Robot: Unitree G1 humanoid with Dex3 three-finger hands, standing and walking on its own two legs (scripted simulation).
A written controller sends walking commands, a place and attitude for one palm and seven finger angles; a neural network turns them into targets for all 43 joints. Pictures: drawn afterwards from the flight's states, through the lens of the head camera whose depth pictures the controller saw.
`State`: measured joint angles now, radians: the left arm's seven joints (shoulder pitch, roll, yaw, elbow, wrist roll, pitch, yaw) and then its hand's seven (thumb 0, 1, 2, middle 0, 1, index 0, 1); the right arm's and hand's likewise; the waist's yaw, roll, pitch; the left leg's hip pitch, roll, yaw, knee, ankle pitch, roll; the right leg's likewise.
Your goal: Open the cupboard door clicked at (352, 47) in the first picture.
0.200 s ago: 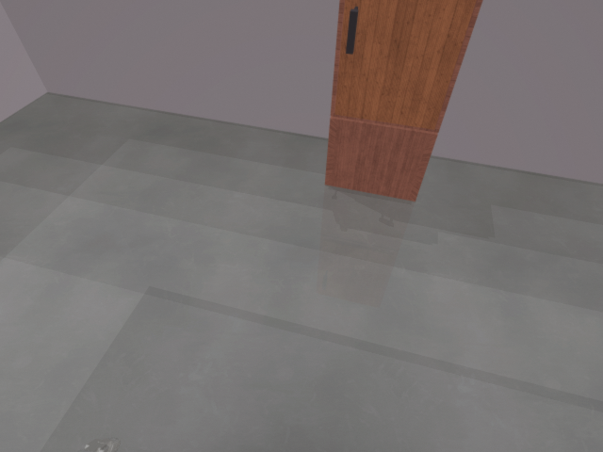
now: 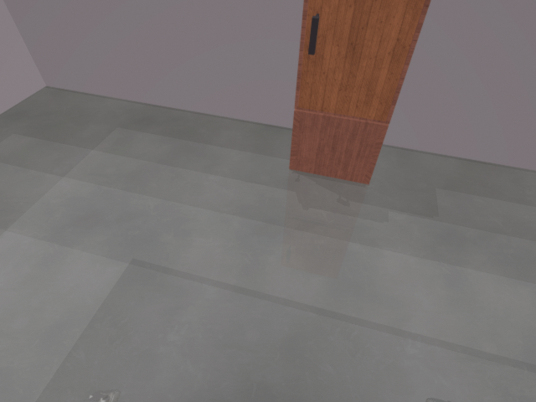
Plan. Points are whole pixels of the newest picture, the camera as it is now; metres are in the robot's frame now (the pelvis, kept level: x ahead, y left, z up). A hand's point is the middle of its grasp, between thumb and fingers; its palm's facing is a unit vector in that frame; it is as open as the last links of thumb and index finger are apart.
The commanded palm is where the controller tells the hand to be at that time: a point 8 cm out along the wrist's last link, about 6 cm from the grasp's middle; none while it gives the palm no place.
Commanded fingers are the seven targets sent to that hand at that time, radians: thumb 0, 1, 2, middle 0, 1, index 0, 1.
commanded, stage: stand and wait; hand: left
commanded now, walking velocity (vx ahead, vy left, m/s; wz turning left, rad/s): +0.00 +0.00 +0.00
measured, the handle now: (314, 34) +1.44 -0.11 +0.01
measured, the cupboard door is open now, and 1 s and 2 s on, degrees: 0 0 0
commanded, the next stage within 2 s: look at it before walking up in 0.62 s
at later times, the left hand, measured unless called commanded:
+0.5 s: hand out of the picture +0.05 +0.24 -0.15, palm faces -0.03 -0.94 -0.34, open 7.4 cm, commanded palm none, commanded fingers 0.00 0.90 0.90 -0.20 -0.30 -0.20 -0.30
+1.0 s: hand out of the picture +0.06 +0.24 -0.15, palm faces -0.03 -0.94 -0.33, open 7.4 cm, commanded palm none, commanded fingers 0.00 0.90 0.90 -0.20 -0.30 -0.20 -0.30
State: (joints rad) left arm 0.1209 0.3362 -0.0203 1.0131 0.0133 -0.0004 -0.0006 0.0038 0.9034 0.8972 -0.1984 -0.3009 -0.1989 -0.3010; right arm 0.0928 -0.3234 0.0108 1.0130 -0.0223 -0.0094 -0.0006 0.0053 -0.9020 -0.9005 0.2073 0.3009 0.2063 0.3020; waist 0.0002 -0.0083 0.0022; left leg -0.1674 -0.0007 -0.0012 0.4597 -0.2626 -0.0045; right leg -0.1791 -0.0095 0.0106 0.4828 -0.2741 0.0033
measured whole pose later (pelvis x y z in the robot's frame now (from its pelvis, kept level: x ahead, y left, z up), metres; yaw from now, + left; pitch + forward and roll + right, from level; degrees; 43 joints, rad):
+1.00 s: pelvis -0.01 -0.01 +0.01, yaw +0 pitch -2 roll +0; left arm 0.13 0.34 -0.01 1.08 0.02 -0.01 0.00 0.00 0.90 0.90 -0.20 -0.30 -0.20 -0.30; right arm 0.12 -0.33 0.01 1.11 -0.01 -0.01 0.00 0.00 -0.90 -0.90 0.21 0.30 0.21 0.30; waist 0.00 -0.01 0.02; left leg -0.14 0.01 -0.01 0.38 -0.20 -0.01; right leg -0.15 0.00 0.01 0.39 -0.21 0.00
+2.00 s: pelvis +0.15 -0.04 -0.01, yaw -5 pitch -1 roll +1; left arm 0.35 0.15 0.03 1.05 0.03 -0.09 0.02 0.00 0.91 0.90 -0.19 -0.30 -0.19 -0.30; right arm 0.36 -0.14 -0.03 1.17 -0.03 -0.01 0.00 0.01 -0.91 -0.90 0.21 0.30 0.20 0.30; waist 0.02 0.00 0.03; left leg -0.45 0.10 0.08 1.22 -0.39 0.00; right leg -0.15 0.01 -0.11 0.57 -0.40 -0.06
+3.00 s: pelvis +0.57 -0.09 +0.00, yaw -16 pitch +0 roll -1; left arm 0.26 0.17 0.05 1.06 0.03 -0.06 0.01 -0.01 0.94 0.90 -0.20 -0.30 -0.20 -0.30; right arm 0.25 -0.16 -0.05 1.06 -0.03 -0.02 0.00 0.01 -0.92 -0.90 0.20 0.30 0.20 0.30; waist -0.02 0.02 0.03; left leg -0.49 0.13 0.11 0.91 -0.32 -0.03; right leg -0.17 -0.02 -0.13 0.44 -0.27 -0.02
